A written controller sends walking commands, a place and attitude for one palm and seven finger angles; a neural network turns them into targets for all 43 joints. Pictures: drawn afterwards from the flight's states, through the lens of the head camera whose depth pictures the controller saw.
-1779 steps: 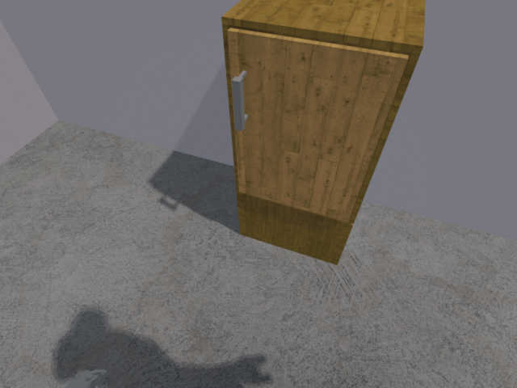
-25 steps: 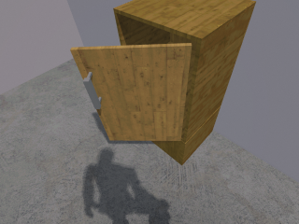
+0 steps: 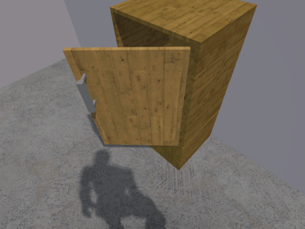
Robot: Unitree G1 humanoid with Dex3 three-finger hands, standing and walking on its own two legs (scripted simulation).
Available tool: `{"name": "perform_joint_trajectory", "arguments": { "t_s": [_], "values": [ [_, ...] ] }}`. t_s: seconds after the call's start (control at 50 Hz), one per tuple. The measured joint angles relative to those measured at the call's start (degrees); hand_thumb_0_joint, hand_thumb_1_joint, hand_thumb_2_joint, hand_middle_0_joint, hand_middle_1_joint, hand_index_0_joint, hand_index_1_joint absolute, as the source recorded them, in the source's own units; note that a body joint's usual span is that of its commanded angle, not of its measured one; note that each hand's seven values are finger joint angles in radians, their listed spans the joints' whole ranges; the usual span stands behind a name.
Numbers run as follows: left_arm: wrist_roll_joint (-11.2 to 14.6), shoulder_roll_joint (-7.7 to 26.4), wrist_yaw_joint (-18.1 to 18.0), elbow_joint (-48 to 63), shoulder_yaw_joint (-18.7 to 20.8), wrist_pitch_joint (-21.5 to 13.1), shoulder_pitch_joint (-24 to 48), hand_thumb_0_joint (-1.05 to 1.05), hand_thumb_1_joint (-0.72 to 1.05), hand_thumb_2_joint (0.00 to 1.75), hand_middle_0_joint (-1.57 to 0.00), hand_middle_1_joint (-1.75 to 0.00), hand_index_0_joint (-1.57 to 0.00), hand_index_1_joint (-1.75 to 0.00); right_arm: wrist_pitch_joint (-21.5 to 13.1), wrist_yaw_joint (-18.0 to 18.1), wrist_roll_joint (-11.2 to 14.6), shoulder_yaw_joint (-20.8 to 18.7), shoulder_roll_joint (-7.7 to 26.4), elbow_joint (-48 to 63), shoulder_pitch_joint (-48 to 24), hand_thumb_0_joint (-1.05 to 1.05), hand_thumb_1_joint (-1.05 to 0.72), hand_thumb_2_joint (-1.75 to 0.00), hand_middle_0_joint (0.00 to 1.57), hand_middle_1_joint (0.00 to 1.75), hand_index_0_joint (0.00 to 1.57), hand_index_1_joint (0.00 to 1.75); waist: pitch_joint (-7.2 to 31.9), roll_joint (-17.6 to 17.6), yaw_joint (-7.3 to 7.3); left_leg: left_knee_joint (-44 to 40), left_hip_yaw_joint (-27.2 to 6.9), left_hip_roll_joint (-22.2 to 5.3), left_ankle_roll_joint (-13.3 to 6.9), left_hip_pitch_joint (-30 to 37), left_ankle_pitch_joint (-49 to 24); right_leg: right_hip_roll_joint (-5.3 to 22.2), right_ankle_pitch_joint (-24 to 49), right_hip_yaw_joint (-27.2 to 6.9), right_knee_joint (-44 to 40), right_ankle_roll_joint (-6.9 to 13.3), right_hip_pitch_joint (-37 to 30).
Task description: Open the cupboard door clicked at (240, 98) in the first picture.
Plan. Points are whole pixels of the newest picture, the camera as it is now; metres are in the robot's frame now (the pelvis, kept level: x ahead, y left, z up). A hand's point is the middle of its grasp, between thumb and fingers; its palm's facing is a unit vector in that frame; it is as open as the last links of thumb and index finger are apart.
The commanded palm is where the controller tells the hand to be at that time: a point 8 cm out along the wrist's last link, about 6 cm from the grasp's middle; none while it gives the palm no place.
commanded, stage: come to a stop and stand still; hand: left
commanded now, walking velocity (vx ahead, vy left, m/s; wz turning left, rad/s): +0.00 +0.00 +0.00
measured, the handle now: (88, 93) +0.58 +0.28 -0.01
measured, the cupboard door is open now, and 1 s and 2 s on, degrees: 41 41 41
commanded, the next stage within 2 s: look again from close up in 0.02 s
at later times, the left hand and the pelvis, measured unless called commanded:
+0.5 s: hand out of the picture +0.02 +0.18 -0.17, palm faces +0.01 -0.98 -0.22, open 7.3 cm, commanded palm none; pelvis +0.01 +0.00 +0.00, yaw +0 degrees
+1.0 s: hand (79, 198) +0.20 +0.20 -0.01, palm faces +0.14 -0.99 -0.02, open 7.7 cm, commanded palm +0.12 +0.26 -0.06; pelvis -0.02 +0.02 -0.03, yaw +1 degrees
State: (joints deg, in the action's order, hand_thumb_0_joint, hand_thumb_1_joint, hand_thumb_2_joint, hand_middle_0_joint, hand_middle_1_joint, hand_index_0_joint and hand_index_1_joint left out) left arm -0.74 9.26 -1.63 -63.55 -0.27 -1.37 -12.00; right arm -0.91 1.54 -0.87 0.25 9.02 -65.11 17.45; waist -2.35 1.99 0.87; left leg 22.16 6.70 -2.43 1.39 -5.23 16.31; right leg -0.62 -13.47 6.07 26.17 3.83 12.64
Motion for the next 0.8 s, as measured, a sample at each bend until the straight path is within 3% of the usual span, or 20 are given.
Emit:
{"name": "perform_joint_trajectory", "arguments": {
  "t_s": [0.34, 0.78, 0.8],
  "values": [
    [-0.14, 0.10, 0.24, -0.68, 0.06, 0.14, -1.41, 0.01, 0.92, 0.90, -0.20, -0.30, -0.20, -0.30, -0.31, 0.28, 0.08, -0.22, 0.60, 0.50, -1.85, 0.00, -0.91, -0.90, 0.20, 0.30, 0.20, 0.30, 0.09, -0.70, -0.87, -0.71, 0.01, -0.17, -0.02, 0.66, 0.14, -0.27, 0.09, -0.01, -1.05, -0.13, -0.81],
    [-0.18, 0.35, -0.26, -0.27, 0.11, -0.03, -0.74, 0.00, 0.92, 0.90, -0.20, -0.30, -0.20, -0.30, -0.19, 0.23, 0.25, -0.15, 0.33, 0.08, -1.96, 0.00, -0.91, -0.90, 0.20, 0.30, 0.20, 0.30, 0.04, -1.03, -0.95, 0.80, 0.14, -0.16, -0.45, -0.18, 0.63, -0.10, 0.24, 0.00, -1.24, -0.75, -0.81],
    [2.30, 0.05, -0.03, 8.04, 1.04, 2.51, -3.39, 0.01, 0.92, 0.90, -0.20, -0.30, -0.20, -0.30, -0.68, 0.36, 1.11, 0.08, 0.70, 2.53, -1.35, 0.00, -0.91, -0.90, 0.20, 0.30, 0.20, 0.30, -0.34, -0.73, -1.15, 2.00, -0.55, -0.25, -0.88, -0.93, 0.61, -0.34, 0.31, -0.20, -0.73, -0.85, -0.22]
  ]
}}
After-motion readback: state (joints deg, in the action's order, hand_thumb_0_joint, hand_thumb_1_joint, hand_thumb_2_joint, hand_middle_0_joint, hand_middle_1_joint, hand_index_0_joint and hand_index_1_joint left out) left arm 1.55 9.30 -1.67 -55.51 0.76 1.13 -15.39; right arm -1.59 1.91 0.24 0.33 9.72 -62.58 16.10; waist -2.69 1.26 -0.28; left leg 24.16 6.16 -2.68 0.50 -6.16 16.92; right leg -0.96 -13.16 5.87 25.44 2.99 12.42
